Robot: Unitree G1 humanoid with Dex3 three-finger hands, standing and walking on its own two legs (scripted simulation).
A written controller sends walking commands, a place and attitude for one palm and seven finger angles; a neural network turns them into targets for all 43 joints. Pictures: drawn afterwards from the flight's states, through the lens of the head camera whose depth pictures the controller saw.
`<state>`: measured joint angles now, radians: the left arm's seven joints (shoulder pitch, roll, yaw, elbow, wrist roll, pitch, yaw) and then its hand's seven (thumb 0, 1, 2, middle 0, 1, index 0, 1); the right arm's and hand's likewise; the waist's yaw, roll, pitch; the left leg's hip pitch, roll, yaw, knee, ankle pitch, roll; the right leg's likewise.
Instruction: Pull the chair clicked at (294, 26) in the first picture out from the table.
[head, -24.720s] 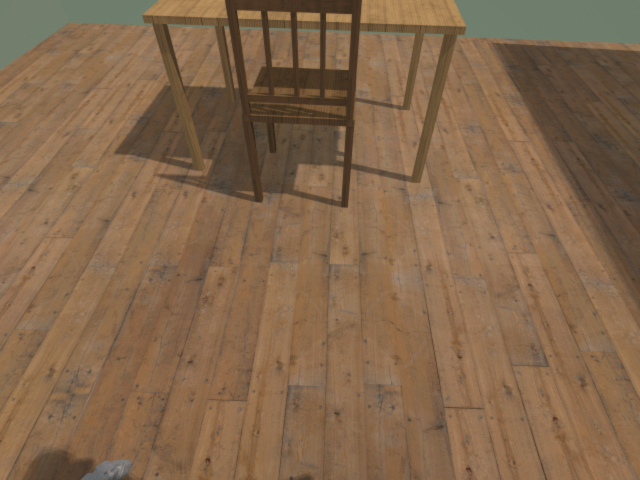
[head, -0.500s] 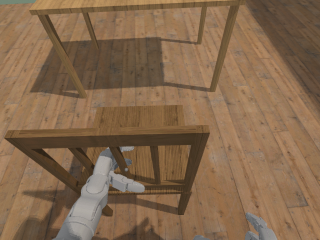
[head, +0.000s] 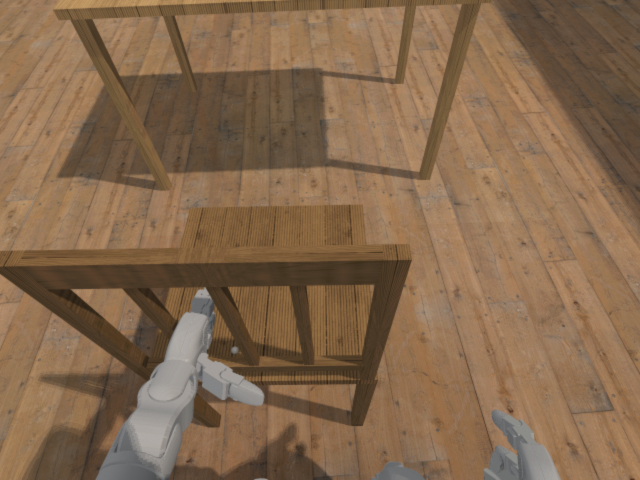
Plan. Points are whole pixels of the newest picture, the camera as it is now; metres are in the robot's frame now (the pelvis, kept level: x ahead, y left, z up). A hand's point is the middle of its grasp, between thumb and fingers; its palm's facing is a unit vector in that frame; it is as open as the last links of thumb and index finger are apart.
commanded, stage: draw the fingers out of the gap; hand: left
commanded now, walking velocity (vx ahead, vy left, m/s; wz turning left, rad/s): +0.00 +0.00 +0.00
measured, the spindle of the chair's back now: (238, 329) +0.33 +0.12 -0.05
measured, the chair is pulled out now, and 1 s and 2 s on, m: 0.73 0.73 0.73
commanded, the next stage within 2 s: draw the hand back to the body in 0.64 s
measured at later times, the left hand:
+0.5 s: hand (221, 422) +0.20 +0.13 -0.04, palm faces -0.08 -0.98 -0.16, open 17.5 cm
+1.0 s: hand (192, 423) +0.19 +0.14 +0.04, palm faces +0.04 -1.00 -0.05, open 17.5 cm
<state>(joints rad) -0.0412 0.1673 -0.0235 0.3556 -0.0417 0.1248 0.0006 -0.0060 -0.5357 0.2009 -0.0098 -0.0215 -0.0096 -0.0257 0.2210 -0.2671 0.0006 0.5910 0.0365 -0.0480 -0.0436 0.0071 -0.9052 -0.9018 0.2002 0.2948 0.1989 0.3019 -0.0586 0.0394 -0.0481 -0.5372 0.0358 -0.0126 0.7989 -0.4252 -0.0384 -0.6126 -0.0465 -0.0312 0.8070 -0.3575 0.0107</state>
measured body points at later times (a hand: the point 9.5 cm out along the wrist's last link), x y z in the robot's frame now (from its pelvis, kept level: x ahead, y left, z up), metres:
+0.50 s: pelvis +0.00 +0.00 -0.01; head +0.05 -0.01 +0.44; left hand +0.20 +0.18 -0.02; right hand +0.19 -0.23 -0.09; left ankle -0.02 +0.15 -0.70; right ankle +0.02 -0.12 -0.70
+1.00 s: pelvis -0.01 +0.00 -0.05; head +0.05 +0.00 +0.40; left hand +0.18 +0.19 +0.04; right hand +0.18 -0.22 -0.12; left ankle -0.02 +0.15 -0.70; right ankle +0.02 -0.12 -0.70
